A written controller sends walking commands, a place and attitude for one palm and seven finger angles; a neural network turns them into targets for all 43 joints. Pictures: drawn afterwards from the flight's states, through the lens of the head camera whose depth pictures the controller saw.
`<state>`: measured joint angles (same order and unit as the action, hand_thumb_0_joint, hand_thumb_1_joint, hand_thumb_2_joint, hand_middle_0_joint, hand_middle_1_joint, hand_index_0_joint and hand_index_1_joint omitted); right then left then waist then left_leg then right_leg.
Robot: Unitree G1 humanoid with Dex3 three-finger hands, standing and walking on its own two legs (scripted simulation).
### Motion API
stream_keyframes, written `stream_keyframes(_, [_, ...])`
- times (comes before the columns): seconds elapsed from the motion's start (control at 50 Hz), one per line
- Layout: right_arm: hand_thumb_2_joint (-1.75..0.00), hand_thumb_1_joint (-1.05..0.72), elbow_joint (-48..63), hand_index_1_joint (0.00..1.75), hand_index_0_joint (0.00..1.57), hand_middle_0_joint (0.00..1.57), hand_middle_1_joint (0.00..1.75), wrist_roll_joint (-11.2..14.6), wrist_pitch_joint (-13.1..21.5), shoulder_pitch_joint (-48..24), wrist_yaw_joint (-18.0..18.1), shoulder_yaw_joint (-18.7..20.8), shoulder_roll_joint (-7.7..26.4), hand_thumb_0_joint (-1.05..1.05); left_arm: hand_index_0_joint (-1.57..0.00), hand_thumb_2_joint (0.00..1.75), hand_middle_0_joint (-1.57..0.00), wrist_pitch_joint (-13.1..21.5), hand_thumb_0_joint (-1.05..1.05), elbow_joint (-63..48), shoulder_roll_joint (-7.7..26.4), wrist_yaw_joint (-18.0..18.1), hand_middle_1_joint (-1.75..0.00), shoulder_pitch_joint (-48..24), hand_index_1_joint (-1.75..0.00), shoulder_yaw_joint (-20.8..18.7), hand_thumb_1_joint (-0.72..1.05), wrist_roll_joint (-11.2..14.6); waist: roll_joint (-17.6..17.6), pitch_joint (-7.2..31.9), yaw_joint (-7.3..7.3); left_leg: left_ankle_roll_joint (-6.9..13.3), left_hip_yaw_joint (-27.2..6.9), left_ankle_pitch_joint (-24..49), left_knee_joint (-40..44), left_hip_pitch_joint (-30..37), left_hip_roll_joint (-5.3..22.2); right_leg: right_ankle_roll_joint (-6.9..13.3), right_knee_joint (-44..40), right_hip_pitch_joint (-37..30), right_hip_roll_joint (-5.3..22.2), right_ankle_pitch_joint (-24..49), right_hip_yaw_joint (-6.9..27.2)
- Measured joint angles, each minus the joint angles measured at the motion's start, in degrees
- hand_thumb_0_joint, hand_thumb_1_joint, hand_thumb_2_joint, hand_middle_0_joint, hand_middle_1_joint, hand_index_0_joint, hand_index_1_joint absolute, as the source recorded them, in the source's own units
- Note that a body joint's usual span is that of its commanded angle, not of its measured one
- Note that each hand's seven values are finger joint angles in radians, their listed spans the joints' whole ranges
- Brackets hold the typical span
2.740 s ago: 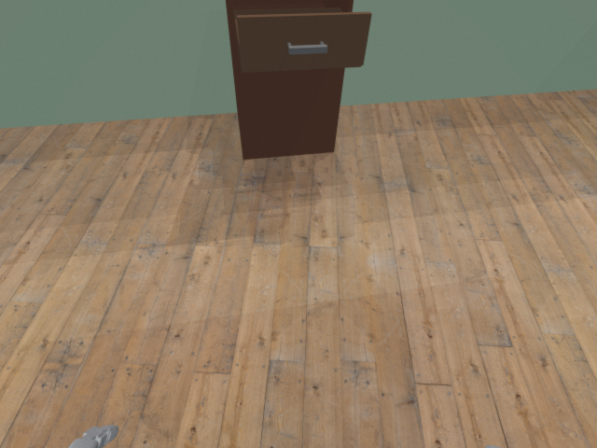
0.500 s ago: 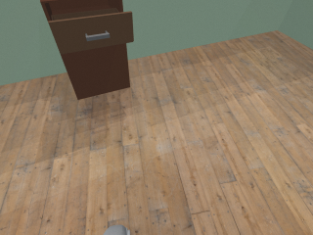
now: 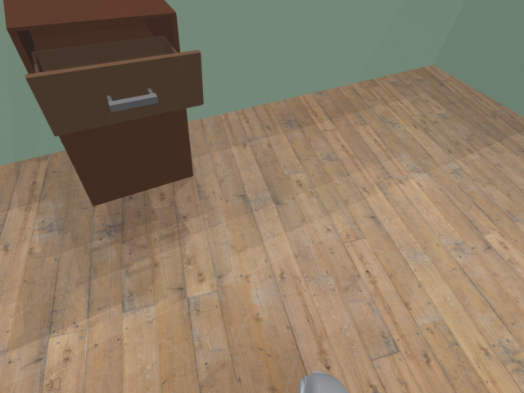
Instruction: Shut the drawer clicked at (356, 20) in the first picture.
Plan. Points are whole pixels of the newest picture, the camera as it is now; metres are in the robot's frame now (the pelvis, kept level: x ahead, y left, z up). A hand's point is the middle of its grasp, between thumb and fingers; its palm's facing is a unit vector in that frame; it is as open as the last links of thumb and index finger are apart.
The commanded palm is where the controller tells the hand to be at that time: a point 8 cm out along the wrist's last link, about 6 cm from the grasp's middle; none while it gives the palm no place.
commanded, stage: walk to a spot facing it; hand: left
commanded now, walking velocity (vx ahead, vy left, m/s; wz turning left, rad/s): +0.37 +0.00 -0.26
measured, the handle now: (132, 98) +0.86 +0.43 -0.06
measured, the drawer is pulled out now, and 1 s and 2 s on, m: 0.29 0.29 0.29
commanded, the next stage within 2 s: turn to face it in 0.76 s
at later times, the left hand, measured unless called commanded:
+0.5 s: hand (208, 307) +0.31 +0.12 -0.17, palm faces -0.04 -0.97 -0.22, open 7.1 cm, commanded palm none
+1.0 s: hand (205, 255) +0.44 +0.15 -0.19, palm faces +0.02 -0.99 -0.16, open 7.4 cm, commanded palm none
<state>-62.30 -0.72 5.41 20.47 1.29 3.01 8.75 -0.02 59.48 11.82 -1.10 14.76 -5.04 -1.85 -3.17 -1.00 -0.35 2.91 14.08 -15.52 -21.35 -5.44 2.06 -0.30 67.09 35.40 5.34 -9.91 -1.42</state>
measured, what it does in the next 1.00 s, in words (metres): walks ahead: right foot, then left foot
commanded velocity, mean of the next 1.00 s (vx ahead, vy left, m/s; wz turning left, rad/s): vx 0.29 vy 0.00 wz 0.03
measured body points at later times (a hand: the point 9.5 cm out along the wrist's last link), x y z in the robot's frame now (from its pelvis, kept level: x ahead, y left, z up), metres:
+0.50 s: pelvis +0.23 -0.07 -0.01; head +0.23 -0.07 +0.44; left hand +0.31 +0.17 -0.15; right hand +0.21 -0.28 -0.17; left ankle +0.25 +0.08 -0.66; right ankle +0.24 -0.13 -0.75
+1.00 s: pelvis +0.44 -0.03 -0.01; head +0.46 -0.01 +0.44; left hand +0.44 +0.20 -0.17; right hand +0.50 -0.27 -0.15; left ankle +0.48 +0.06 -0.75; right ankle +0.42 -0.16 -0.67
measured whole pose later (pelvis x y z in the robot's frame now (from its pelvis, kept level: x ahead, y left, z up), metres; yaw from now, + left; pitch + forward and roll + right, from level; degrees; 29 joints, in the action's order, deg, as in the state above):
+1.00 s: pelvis +0.44 -0.03 -0.01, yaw -3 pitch -2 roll +0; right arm -58.5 -0.3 4.7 11.8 1.6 2.8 9.0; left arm 0.7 63.2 9.5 0.3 17.7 -3.2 -0.9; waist -1.5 -3.8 -0.5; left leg 2.6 10.1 -12.5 -27.5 -13.2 2.6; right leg -1.2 63.1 25.8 5.5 -21.5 -3.9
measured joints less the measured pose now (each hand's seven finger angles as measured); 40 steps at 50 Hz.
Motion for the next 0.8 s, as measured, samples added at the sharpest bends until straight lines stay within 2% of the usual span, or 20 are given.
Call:
stream_keyframes(0.06, [-0.90,-0.94,-1.85,0.30,0.20,0.20,0.30,-0.02,-0.30,3.05,-0.07,-0.44,-0.51,-0.01,-0.20,0.90,-0.20,-0.60,0.00,-0.62,-0.26,-0.37,-0.29,-2.15,-0.29,0.23,0.91,-0.01,0.27,-0.35,0.63,-0.59,0.90,-1.10,2.50,3.63,-0.32,-0.43,-6.72,1.24,0.85,2.80,-1.14])
stream_keyframes(0.12, [-0.90,-0.93,-3.13,0.30,0.20,0.20,0.30,-0.24,-0.47,5.41,-0.22,-0.83,-1.28,0.00,-0.20,0.90,-0.20,-0.96,0.00,-0.81,-0.86,-0.70,-0.29,-4.28,-0.29,0.80,0.91,0.14,0.84,-1.25,1.88,-1.50,1.83,-2.82,3.95,7.05,-0.23,-0.13,-16.51,-0.21,0.89,3.44,-3.21])
stream_keyframes(0.18, [-0.90,-0.92,-4.08,0.30,0.20,0.20,0.30,-0.56,-0.71,7.30,-0.43,-1.09,-1.94,0.00,-0.20,0.90,-0.20,-0.92,0.00,-0.85,-1.59,-0.81,-0.29,-6.39,-0.29,1.40,0.91,0.27,1.56,-2.28,3.56,-2.88,2.87,-5.47,3.92,10.08,0.30,1.06,-24.74,-2.95,-0.22,1.59,-5.14])
stream_keyframes(0.24, [-0.90,-0.92,-5.28,0.30,0.20,0.20,0.30,-0.61,-1.16,9.19,-0.52,-1.29,-2.43,0.00,-0.20,0.90,-0.20,-0.11,0.00,-1.24,-2.36,-0.82,-0.29,-8.16,-0.29,1.90,0.91,0.28,2.85,-2.95,4.65,-4.74,3.71,-9.61,0.98,12.12,1.99,3.13,-29.89,-6.86,-2.63,-1.31,-7.15])
stream_keyframes(0.28, [-0.90,-0.91,-6.35,0.30,0.20,0.20,0.30,-0.35,-1.81,10.53,-0.78,-1.39,-3.07,0.01,-0.20,0.90,-0.20,1.48,0.00,-1.78,-2.45,-0.80,-0.29,-8.40,-0.29,2.02,0.91,0.09,3.00,-2.81,4.29,-5.32,3.65,-13.15,-8.25,10.49,3.99,4.97,-33.50,-11.04,-4.04,0.28,-8.15])
stream_keyframes(0.3, [-0.90,-0.91,-6.83,0.30,0.20,0.20,0.30,0.00,-2.35,10.27,-0.97,-1.44,-3.33,0.01,-0.20,0.90,-0.20,2.41,0.00,-1.96,-2.58,-0.56,-0.29,-8.46,-0.29,1.82,0.91,0.08,3.19,-2.93,3.64,-4.92,1.98,-12.65,-17.90,7.12,5.23,5.77,-31.41,-10.84,-4.56,0.10,-8.19])
stream_keyframes(0.34, [-0.90,-0.91,-6.86,0.30,0.20,0.20,0.30,0.52,-3.28,8.37,-1.17,-1.33,-3.56,0.01,-0.20,0.90,-0.20,3.43,0.00,-1.94,-2.70,-0.16,-0.29,-8.00,-0.29,1.72,0.91,0.75,3.24,-3.38,3.26,-3.79,-4.67,-12.31,-38.78,-1.75,4.97,6.49,-28.87,-12.21,-5.24,-3.36,-8.32])
stream_keyframes(0.36, [-0.90,-0.91,-6.49,0.30,0.20,0.20,0.30,0.58,-3.50,7.19,-1.24,-1.12,-3.55,0.01,-0.20,0.90,-0.20,3.47,0.00,-1.69,-2.72,0.04,-0.29,-7.37,-0.29,1.74,0.91,1.01,3.19,-3.22,3.14,-3.44,-6.81,-10.43,-45.89,-5.88,4.75,6.54,-29.57,-13.81,-5.57,-4.44,-8.42])
stream_keyframes(0.4, [-0.90,-0.91,-4.99,0.30,0.20,0.20,0.30,0.34,-3.77,4.44,-1.20,-0.72,-3.21,0.01,-0.20,0.90,-0.20,3.54,-0.01,-1.08,-2.77,0.90,-0.29,-5.66,-0.29,1.30,0.92,1.61,3.25,-2.30,2.93,-3.20,-9.01,-6.39,-51.99,-13.18,5.19,5.85,-32.99,-17.27,-6.25,-4.51,-8.54])
stream_keyframes(0.48, [-0.90,-0.91,-0.68,0.30,0.20,0.20,0.30,-0.28,-3.87,-1.51,-1.20,-0.03,-1.87,0.01,-0.21,0.90,-0.21,3.87,-0.02,0.26,-1.46,1.81,-0.30,-2.25,-0.29,1.09,0.94,1.12,3.93,-0.15,2.69,-3.82,-10.23,-1.12,-47.28,-23.36,7.07,6.08,-39.93,-22.81,-7.40,-3.71,-8.44])
stream_keyframes(0.52, [-0.90,-0.93,0.87,0.30,0.20,0.20,0.30,-0.71,-4.11,-4.01,-0.91,0.42,-0.79,0.01,-0.20,0.90,-0.20,3.82,-0.02,1.19,-1.45,1.71,-0.30,-0.43,-0.29,1.37,0.94,0.94,4.32,0.72,2.59,-4.34,-10.25,1.38,-42.94,-26.24,7.62,5.90,-42.44,-25.10,-7.64,-3.80,-8.39])
stream_keyframes(0.58, [-0.90,-0.95,2.26,0.30,0.20,0.20,0.30,-0.60,-4.27,-6.40,-1.56,1.07,1.40,0.02,-0.20,0.90,-0.20,3.95,-0.02,2.22,-1.97,1.41,-0.29,2.26,-0.29,1.78,0.93,0.89,4.58,1.44,1.68,-4.96,-9.92,4.40,-36.00,-27.98,7.95,5.32,-45.26,-28.37,-7.79,-4.58,-8.35])
stream_keyframes(0.7, [-0.90,-0.94,3.67,0.30,0.20,0.19,0.30,-0.52,-4.27,-10.47,-2.77,0.80,2.90,0.02,-0.20,0.90,-0.20,4.26,-0.01,4.05,-3.03,1.18,-0.29,6.98,-0.29,2.58,0.92,0.74,3.52,0.25,-0.89,-4.57,-8.53,5.80,-22.63,-25.68,6.74,3.49,-47.64,-34.27,-7.29,-8.13,-8.81])
stream_keyframes(0.76, [-0.90,-0.93,4.19,0.30,0.20,0.19,0.30,-0.50,-3.97,-12.37,-2.97,0.31,2.58,0.01,-0.20,0.90,-0.20,3.95,0.00,5.20,-3.37,1.20,-0.29,9.08,-0.29,2.78,0.91,0.65,2.72,-0.94,-2.17,-3.40,-7.01,3.78,-17.45,-22.40,5.16,2.09,-46.72,-36.71,-6.39,-11.24,-9.05])
stream_keyframes(0.8, [-0.90,-0.93,4.82,0.30,0.20,0.19,0.30,-0.66,-3.01,-13.29,-2.81,-0.17,2.38,0.01,-0.20,0.90,-0.20,3.67,0.00,6.11,-3.74,1.20,-0.30,10.75,-0.29,2.90,0.91,0.81,2.32,-1.62,-2.59,-2.12,-5.56,4.73,-12.48,-18.27,3.54,1.03,-41.77,-36.49,-5.08,-14.89,-8.67])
